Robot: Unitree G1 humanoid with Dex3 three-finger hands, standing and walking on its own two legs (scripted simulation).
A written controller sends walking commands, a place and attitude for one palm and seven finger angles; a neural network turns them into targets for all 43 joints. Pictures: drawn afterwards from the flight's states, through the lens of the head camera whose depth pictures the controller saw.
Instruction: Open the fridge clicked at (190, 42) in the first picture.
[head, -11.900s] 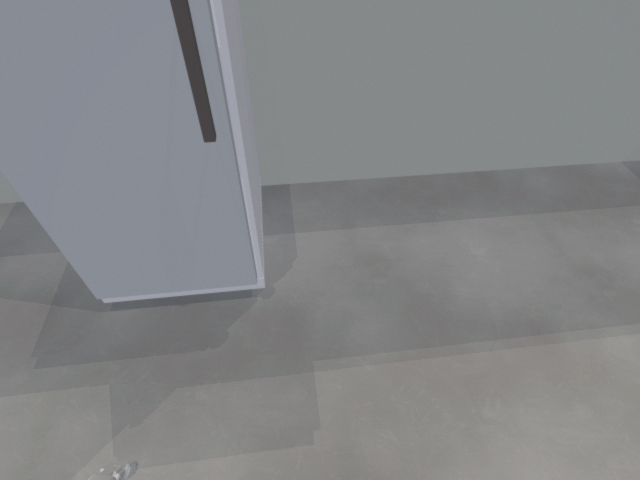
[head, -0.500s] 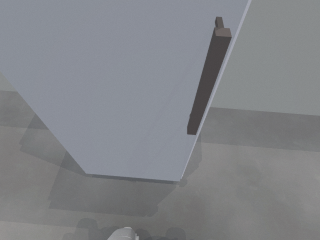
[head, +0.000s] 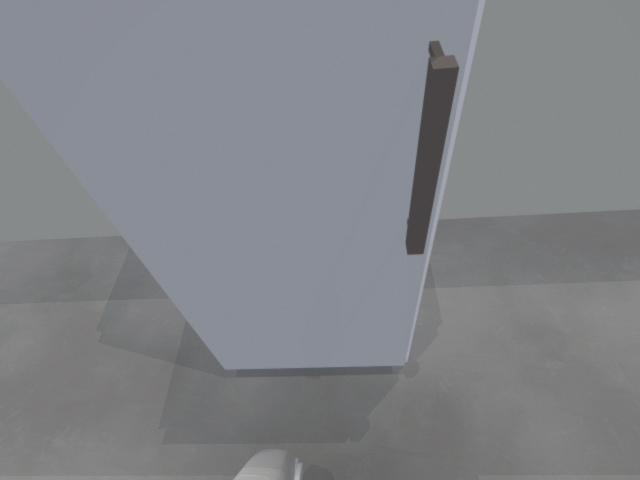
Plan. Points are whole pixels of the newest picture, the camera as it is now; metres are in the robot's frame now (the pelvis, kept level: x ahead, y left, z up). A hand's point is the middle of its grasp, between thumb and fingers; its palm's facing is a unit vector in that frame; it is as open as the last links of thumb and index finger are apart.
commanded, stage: come to a stop and stand still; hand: right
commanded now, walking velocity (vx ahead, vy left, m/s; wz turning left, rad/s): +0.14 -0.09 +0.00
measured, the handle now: (423, 165) +0.49 -0.12 +0.12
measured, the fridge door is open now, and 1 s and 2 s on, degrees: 0 0 0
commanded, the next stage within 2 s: look again from close up in 1.56 s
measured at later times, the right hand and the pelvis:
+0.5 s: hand out of the picture -0.07 -0.11 -0.17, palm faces +0.11 +0.98 -0.16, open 7.4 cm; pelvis -0.02 +0.04 +0.00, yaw -1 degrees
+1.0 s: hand out of the picture +0.05 -0.23 -0.15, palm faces +0.03 +0.94 -0.33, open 7.4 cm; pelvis -0.04 -0.01 -0.01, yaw +0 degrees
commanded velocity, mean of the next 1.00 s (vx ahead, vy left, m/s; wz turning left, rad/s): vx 0.05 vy -0.07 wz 0.00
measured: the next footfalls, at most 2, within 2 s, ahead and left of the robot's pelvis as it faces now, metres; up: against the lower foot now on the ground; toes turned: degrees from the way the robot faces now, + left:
left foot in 0.20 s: -0.02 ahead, +0.21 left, +0.00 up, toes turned +3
right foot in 0.54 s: +0.05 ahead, -0.09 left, +0.00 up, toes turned -4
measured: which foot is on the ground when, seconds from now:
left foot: up 0.00-0.18, down 0.20-0.56, up 0.58-0.68, down 0.70-1.00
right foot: down 0.00-0.20, up 0.22-0.52, down 0.54-1.00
